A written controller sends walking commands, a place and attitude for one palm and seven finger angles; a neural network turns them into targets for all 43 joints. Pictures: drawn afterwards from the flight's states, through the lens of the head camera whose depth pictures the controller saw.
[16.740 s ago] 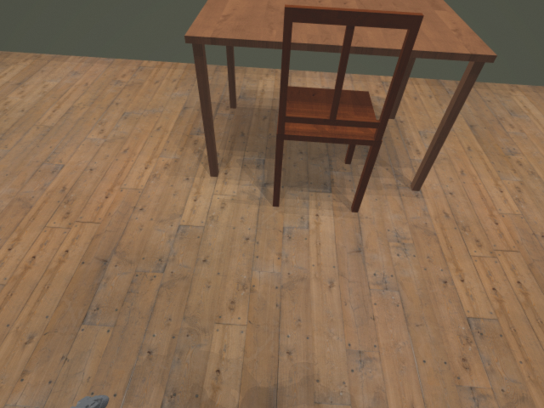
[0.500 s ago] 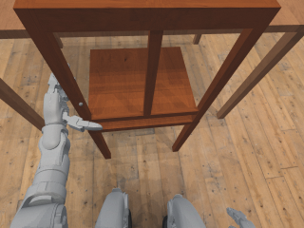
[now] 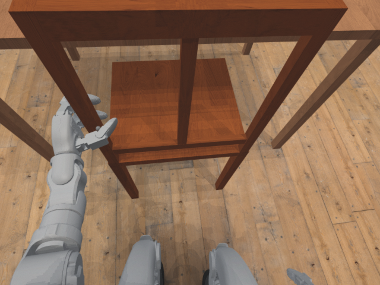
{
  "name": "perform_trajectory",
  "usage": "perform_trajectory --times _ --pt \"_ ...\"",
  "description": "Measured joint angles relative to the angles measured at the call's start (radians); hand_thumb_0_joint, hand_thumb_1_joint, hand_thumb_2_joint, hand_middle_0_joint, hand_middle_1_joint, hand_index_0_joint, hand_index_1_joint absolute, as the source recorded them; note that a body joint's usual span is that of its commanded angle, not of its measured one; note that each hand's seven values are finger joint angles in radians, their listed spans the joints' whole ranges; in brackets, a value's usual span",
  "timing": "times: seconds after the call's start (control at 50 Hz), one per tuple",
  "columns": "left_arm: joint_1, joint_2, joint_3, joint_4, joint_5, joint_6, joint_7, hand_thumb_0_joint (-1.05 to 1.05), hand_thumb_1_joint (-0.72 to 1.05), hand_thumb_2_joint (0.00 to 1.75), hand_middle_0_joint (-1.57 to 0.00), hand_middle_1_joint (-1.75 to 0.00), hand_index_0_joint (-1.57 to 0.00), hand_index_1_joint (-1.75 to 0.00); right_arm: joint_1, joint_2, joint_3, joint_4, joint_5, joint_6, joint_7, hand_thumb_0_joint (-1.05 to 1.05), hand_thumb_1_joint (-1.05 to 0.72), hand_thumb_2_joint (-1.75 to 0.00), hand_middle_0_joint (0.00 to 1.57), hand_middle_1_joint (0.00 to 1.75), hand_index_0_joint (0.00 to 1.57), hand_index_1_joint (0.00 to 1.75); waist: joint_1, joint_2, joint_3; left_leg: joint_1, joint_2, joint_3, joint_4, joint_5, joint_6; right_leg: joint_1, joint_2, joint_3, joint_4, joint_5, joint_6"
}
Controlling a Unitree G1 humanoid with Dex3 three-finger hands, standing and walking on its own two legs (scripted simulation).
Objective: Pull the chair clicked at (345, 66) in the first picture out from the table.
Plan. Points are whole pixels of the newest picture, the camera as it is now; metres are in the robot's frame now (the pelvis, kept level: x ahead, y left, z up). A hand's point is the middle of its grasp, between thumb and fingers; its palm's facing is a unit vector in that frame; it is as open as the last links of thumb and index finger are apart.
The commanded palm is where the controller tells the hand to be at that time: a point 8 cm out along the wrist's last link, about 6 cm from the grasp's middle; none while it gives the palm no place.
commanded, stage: hook a spindle and tug to test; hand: left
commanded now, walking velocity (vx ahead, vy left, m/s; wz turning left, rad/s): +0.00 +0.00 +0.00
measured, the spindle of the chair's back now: (184, 104) +0.47 +0.02 +0.05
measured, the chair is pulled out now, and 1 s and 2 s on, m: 0.00 0.03 0.11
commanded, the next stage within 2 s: step backward, pulling the chair out in 0.74 s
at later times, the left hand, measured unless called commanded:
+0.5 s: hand (101, 135) +0.41 +0.19 +0.02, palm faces +0.15 -0.99 -0.01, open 6.0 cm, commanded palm +0.37 +0.22 +0.02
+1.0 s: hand (101, 143) +0.38 +0.18 +0.04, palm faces +0.15 -0.98 -0.16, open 6.3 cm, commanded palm +0.35 +0.22 +0.03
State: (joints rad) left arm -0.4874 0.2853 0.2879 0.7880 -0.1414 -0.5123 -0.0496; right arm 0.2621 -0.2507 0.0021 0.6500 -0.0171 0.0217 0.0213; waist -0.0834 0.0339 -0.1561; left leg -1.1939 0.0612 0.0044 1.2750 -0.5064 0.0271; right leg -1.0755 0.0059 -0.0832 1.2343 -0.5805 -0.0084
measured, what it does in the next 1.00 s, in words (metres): rises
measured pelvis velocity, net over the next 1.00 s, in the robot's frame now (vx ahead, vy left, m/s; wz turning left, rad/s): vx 0.02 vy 0.00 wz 0.01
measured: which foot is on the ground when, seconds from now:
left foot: down 0.00-1.00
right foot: down 0.00-1.00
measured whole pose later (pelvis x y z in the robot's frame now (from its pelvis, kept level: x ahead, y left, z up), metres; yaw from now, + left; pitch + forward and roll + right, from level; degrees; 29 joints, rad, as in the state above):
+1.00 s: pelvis +0.02 +0.00 +0.06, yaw +1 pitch +15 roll -2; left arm -0.24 0.22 0.13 0.56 -0.08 -0.21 0.11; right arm 0.24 -0.21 0.02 0.55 0.04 0.12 -0.05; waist -0.08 0.03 -0.06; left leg -0.81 0.03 0.05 0.98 -0.43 0.03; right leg -0.72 -0.01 -0.05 0.95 -0.50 0.01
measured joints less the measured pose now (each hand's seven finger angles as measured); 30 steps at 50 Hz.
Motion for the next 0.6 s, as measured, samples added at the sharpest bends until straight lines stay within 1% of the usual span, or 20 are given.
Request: perform_trajectory --times 0.12,0.2,0.32,0.6 --pt "0.008 -0.007 -0.006 -0.012 0.0 -0.005 0.002 0.0 0.62 0.78 -0.44 -1.38 -0.42 -1.41 -0.003 -0.001 -0.006 -0.001 -0.001 0.0 0.003 0.0 -0.9 -0.9 0.21 0.3 0.2 0.3 0.005 0.0 -0.001 0.002 -0.002 -0.001 -0.001 -0.004 -0.001 0.003 -0.001 -0.001 -0.002 -0.004 0.0" --pt "0.024 -0.017 -0.013 -0.034 -0.002 0.003 0.012 0.01 0.64 0.78 -0.42 -1.4 -0.4 -1.42 -0.008 0.001 -0.007 -0.005 0.0 0.003 0.006 0.0 -0.91 -0.9 0.21 0.3 0.2 0.29 0.008 0.0 -0.002 0.007 -0.002 0.0 -0.005 -0.006 -0.001 0.008 -0.001 0.001 -0.006 -0.006 0.001" --pt "0.081 -0.031 -0.026 -0.089 -0.011 0.017 0.017 0.01 0.65 0.75 -0.39 -1.41 -0.38 -1.43 -0.013 0.008 -0.006 -0.021 0.003 0.007 0.01 0.0 -0.91 -0.9 0.21 0.3 0.2 0.29 0.008 0.0 -0.007 0.031 -0.001 0.007 -0.02 -0.011 0.001 0.028 0.0 0.008 -0.022 -0.006 0.003" --pt "0.172 -0.057 -0.055 -0.184 -0.01 0.013 0.015 0.01 0.65 0.73 -0.39 -1.41 -0.37 -1.43 -0.033 0.012 -0.004 -0.045 0.002 0.01 0.013 0.0 -0.9 -0.9 0.21 0.3 0.2 0.3 0.016 -0.006 -0.009 0.053 -0.002 0.014 -0.024 -0.023 0.003 0.049 -0.001 0.015 -0.027 -0.016 0.007"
